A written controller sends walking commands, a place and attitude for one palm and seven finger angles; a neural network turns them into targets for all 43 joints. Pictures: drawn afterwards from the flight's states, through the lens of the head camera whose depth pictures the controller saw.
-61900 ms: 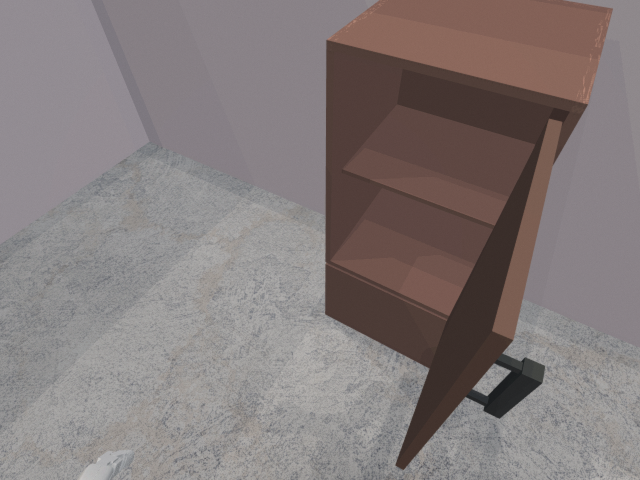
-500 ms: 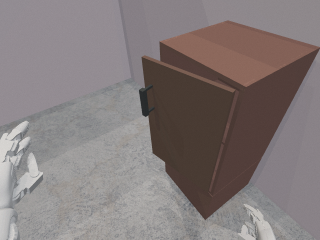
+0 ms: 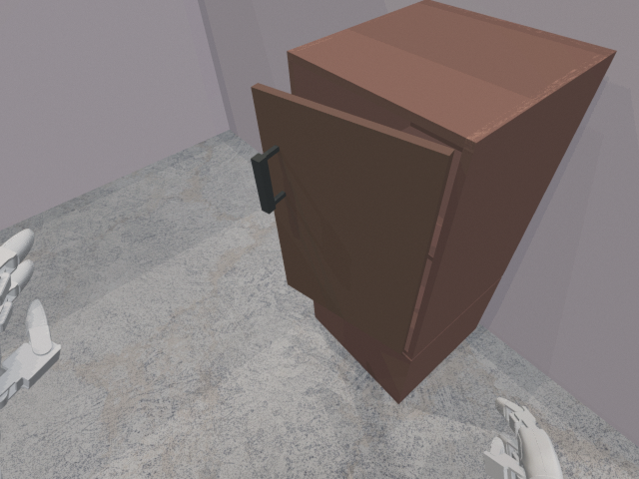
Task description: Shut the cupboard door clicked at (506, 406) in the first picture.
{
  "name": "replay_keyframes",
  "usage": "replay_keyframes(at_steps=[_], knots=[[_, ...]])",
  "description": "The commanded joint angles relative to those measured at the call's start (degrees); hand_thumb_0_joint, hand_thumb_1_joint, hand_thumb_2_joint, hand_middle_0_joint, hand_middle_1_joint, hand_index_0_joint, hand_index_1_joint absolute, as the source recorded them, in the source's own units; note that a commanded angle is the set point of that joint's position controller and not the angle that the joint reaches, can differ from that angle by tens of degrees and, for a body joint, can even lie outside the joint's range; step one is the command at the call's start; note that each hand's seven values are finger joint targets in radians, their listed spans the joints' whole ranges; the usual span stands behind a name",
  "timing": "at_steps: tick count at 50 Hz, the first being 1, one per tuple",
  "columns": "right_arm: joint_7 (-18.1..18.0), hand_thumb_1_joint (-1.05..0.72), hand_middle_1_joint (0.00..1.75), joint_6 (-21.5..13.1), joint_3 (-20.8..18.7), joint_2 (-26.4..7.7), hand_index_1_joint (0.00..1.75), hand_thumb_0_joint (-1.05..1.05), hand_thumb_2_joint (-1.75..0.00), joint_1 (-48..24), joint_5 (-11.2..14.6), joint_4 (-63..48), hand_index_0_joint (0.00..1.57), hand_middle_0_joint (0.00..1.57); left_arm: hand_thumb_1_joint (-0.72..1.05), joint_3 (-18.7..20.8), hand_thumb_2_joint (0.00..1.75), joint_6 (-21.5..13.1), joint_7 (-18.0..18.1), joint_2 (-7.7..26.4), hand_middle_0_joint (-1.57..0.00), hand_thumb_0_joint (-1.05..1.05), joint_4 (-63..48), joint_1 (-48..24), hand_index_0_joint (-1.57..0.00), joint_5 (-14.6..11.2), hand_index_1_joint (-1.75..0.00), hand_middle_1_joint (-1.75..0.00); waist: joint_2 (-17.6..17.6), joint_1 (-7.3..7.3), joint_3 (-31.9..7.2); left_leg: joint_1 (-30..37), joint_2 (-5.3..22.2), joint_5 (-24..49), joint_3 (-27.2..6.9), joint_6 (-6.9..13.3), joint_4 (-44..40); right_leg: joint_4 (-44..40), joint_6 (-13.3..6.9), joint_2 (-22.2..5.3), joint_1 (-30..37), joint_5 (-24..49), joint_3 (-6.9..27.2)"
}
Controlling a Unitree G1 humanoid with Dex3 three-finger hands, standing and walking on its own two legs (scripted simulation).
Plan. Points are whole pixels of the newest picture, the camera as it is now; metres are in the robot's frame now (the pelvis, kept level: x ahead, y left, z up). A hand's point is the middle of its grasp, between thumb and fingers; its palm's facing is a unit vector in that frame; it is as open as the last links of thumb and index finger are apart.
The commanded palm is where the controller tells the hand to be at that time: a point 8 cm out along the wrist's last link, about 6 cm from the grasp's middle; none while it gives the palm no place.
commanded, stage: step back with the hand held close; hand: left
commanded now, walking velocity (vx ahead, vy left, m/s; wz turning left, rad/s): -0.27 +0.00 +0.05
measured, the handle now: (270, 179) +0.65 +0.14 -0.01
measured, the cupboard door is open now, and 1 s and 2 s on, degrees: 13 13 13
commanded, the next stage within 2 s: stop stepping back and stand still in 1.06 s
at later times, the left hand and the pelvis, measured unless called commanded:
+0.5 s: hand out of the picture +0.10 +0.28 +0.16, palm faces +0.51 -0.74 -0.45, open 7.5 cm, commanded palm +0.04 +0.31 +0.18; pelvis -0.09 +0.01 -0.02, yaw +3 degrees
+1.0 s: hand out of the picture +0.01 +0.27 +0.16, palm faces +0.44 -0.82 -0.37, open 7.5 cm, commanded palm -0.05 +0.32 +0.18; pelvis -0.18 +0.01 -0.02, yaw +2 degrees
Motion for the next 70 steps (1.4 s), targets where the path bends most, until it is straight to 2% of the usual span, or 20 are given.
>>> replay_keyframes(at_steps=[1, 17, 26, 29, 33, 39, 43, 45, 47, 49, 53, 56, 58, 60, 61, 62, 64, 66, 69, 70], knots=[[-0.79, -0.9, 0.3, -1.95, -1.78, -5.68, 0.3, 0.0, -0.9, -5.24, 0.25, -10.52, 0.2, 0.2, 0.9, 10.29, 0.9, -3.6, 2.23, 12.22, -0.2, 0.0, -12.0, 1.49, -0.2, -0.61, -0.3, -0.3, -2.38, 0.41, -10.96, 3.06, 5.53, 22.38, -5.53, -0.36, -1.38, 1.32, -0.37, -4.16, 4.1, 28.3, 3.44], [-1.21, -0.9, 0.3, -6.84, -1.99, -7.28, 0.3, 0.0, -0.9, -3.08, -0.38, -10.11, 0.2, 0.2, 0.9, 11.01, 0.9, -7.92, 3.45, 10.69, -0.2, 0.0, -14.91, -3.57, -0.2, 2.39, -0.3, -0.3, 5.2, -0.04, -3.23, -28.95, 11.36, -28.49, -15.34, 4.59, -14.0, 11.94, 0.97, 1.75, 14.13, 4.02, 2.33], [0.0, -0.9, 0.3, -8.09, -1.51, -4.85, 0.3, 0.0, -0.9, -0.67, -1.54, -6.54, 0.2, 0.2, 0.9, 8.46, 0.9, -8.62, 4.84, 10.78, -0.2, 0.0, -16.6, -7.21, -0.2, 2.03, -0.3, -0.3, -9.14, -1.65, -1.82, -7.98, 1.99, -13.91, -8.34, -0.74, 7.39, -8.32, -5.08, -9.9, -14.89, -13.38, 15.06], [-0.25, -0.9, 0.3, -8.08, -1.46, -5.24, 0.3, 0.0, -0.9, -1.24, -1.29, -6.58, 0.2, 0.2, 0.9, 10.31, 0.9, -9.54, 5.48, 12.57, -0.2, 0.0, -17.28, -5.83, -0.2, 1.92, -0.3, -0.3, -5.35, -1.76, -2.96, -8.23, 3.47, -15.09, -10.74, 0.21, 1.49, -5.02, -2.9, -6.13, -13.6, -12.1, 9.12], [-0.85, -0.9, 0.3, -9.48, -1.99, -6.16, 0.3, 0.0, -0.9, -3.68, -1.53, -7.38, 0.2, 0.2, 0.9, 14.45, 0.9, -10.73, 4.79, 13.44, -0.2, 0.0, -18.93, -3.94, -0.2, 2.23, -0.3, -0.3, 10.84, 0.09, -6.63, -28.53, 17.21, -30.97, -24.69, 5.4, -19.67, 23.35, 0.83, 5.07, 9.07, -3.52, 0.11], [0.8, -0.9, 0.3, -11.68, -2.15, -5.06, 0.3, 0.0, -0.9, -3.64, -1.86, -4.77, 0.2, 0.2, 0.9, 12.34, 0.9, -10.98, 3.31, 11.16, -0.2, 0.0, -16.19, 3.14, -0.2, -0.69, -0.3, -0.3, 8.73, 0.06, -6.93, -13.24, 15.08, -19.41, -15.28, 0.3, -16.47, 7.55, -1.22, 4.41, 1.57, -13.63, -1.94], [0.81, -0.9, 0.3, -11.11, -1.48, -3.83, 0.3, 0.0, -0.9, -2.23, -2.28, -2.02, 0.2, 0.2, 0.9, 10.03, 0.9, -12.34, 3.66, 12.65, -0.2, 0.0, -17.66, -5.57, -0.2, -0.15, -0.3, -0.3, -2.97, -1.17, -9.27, 5.73, 8.13, 0.94, -5.04, -4.64, 0.65, -9.71, -4.76, -6.68, -12.16, -1.11, 11.49], [-0.22, -0.9, 0.3, -11.78, -2.2, -3.79, 0.3, 0.0, -0.9, -3.43, -0.86, -1.85, 0.2, 0.2, 0.9, 7.67, 0.9, -11.6, 4.08, 13.73, -0.2, 0.0, -21.24, -12.67, -0.2, 0.61, -0.3, -0.3, -10.69, -2.0, -12.26, 14.44, 4.25, 5.78, -2.38, -3.57, 6.03, -7.85, -1.79, -7.36, -16.02, 12.27, 8.76], [-0.93, -0.9, 0.3, -10.91, -1.85, -4.04, 0.3, 0.0, -0.9, -4.91, -1.36, -2.96, 0.2, 0.2, 0.9, 8.68, 0.9, -9.72, 3.95, 13.91, -0.2, 0.0, -18.52, -8.79, -0.2, 0.67, -0.3, -0.3, -4.52, -1.83, -10.33, 13.91, 5.52, 15.15, -3.32, -2.22, 3.21, -4.35, 0.6, -4.03, -15.92, 14.8, 4.83], [-0.74, -0.9, 0.3, -10.18, -1.81, -4.21, 0.3, 0.0, -0.9, -6.26, -0.94, -4.09, 0.2, 0.2, 0.9, 9.79, 0.9, -10.1, 3.19, 14.19, -0.2, 0.0, -18.04, -8.52, -0.2, 0.09, -0.3, -0.3, 0.09, -1.57, -6.83, 10.42, 7.7, 6.34, -5.9, -1.65, -2.74, -4.15, 1.28, -0.04, -15.58, 0.4, 2.19], [0.0, -0.9, 0.3, -8.59, -2.01, -4.09, 0.3, 0.0, -0.9, -5.82, -2.42, -5.07, 0.2, 0.2, 0.9, 13.42, 0.9, -11.55, 2.77, 15.18, -0.2, 0.0, -15.38, -2.62, -0.2, -0.66, -0.3, -0.3, 7.38, -1.05, -1.88, -4.66, 8.84, -21.95, -10.79, -5.6, -9.42, -3.97, -5.71, 1.2, -12.18, -23.77, 2.49], [0.49, -0.9, 0.3, -8.72, -1.52, -2.23, 0.3, 0.0, -0.9, -3.26, -2.11, -4.21, 0.2, 0.2, 0.9, 11.7, 0.9, -11.83, 2.94, 15.37, -0.2, 0.0, -17.75, -1.19, -0.2, -0.78, -0.3, -0.3, -7.42, -1.63, -2.91, 9.05, 0.65, -5.08, -3.69, -6.66, 14.95, -15.9, -9.14, -10.52, -29.35, -24.34, 11.68], [0.61, -0.9, 0.3, -8.44, -1.25, -2.73, 0.3, 0.0, -0.9, -1.55, -2.21, -2.96, 0.2, 0.2, 0.9, 9.89, 0.9, -10.43, 3.23, 14.21, -0.2, 0.0, -16.47, -2.38, -0.2, 0.15, -0.3, -0.3, -13.43, -2.0, -0.56, 7.16, 0.21, -5.17, -5.69, -5.5, 23.13, -15.57, -9.15, -14.93, -31.24, -16.41, 10.84], [-0.35, -0.9, 0.3, -9.16, -0.89, -4.31, 0.3, 0.0, -0.9, -0.87, -1.86, -3.02, 0.2, 0.2, 0.9, 6.22, 0.9, -9.0, 3.02, 11.59, -0.2, 0.0, -16.67, -10.59, -0.2, 0.64, -0.3, -0.3, -3.29, -3.98, 5.82, 4.46, 4.47, -10.73, -12.82, -3.85, 3.92, -4.07, -2.7, -6.09, -30.87, -20.92, 2.41], [-1.17, -0.9, 0.3, -10.02, -1.03, -6.55, 0.3, 0.0, -0.9, -1.9, -1.96, -3.71, 0.2, 0.2, 0.9, 6.82, 0.9, -8.49, 3.24, 11.33, -0.2, 0.0, -15.21, -11.92, -0.2, 0.84, -0.3, -0.3, 9.85, -3.07, 7.35, -7.2, 10.04, -19.76, -21.64, -1.88, -15.35, 7.64, 0.29, 2.91, -19.71, -19.17, -1.49], [-1.0, -0.9, 0.3, -11.28, -1.52, -7.12, 0.3, 0.0, -0.9, -2.97, -1.85, -3.95, 0.2, 0.2, 0.9, 8.74, 0.9, -9.01, 3.4, 12.41, -0.2, 0.0, -16.23, -12.47, -0.2, 0.65, -0.3, -0.3, 16.97, -0.85, 0.74, -15.26, 15.82, -37.42, -31.17, -0.61, -26.05, 20.25, -0.01, 7.19, -6.33, -17.64, -1.22], [0.15, -0.9, 0.3, -11.71, -2.59, -5.98, 0.3, 0.0, -0.9, -2.02, -2.38, -4.81, 0.2, 0.2, 0.9, 11.2, 0.9, -8.89, 2.53, 14.6, -0.2, 0.0, -20.71, -12.3, -0.2, 0.75, -0.3, -0.3, 14.81, 0.78, -7.83, -13.82, 14.35, -36.57, -24.75, -7.48, -28.49, 32.92, -1.08, 11.19, 2.36, -19.29, -3.51], [1.79, -0.9, 0.3, -11.87, -2.89, -4.09, 0.3, 0.0, -0.9, -1.86, -2.01, -5.88, 0.2, 0.2, 0.9, 11.39, 0.9, -7.94, 1.58, 13.44, -0.2, 0.0, -22.91, -3.77, -0.2, -0.31, -0.3, -0.3, 12.82, 1.84, -13.07, -4.97, 10.46, -26.17, -15.03, -9.62, -25.11, 30.95, -1.35, 11.71, 2.23, -17.68, -5.91], [3.52, -0.9, 0.3, -10.95, -3.01, -2.11, 0.3, 0.0, -0.9, -1.23, -1.98, -6.71, 0.2, 0.2, 0.9, 11.71, 0.9, -5.22, 1.42, 13.68, -0.2, 0.0, -27.56, 6.27, -0.2, -1.74, -0.3, -0.3, 15.45, 2.26, -14.95, -4.57, 4.4, -15.54, -2.47, -13.54, -21.72, 12.57, -3.1, 12.18, 11.56, -20.01, -12.43], [3.84, -0.9, 0.3, -10.91, -3.16, -2.02, 0.3, 0.0, -0.9, -0.48, -1.58, -6.62, 0.2, 0.2, 0.9, 14.28, 0.9, -4.37, 2.09, 15.73, -0.2, 0.0, -27.76, 9.24, -0.2, -1.85, -0.3, -0.3, 10.74, 2.85, -15.7, -2.75, 0.68, -12.41, 2.03, -14.74, -10.78, 0.14, -5.04, 8.58, 11.31, -19.48, -11.5]])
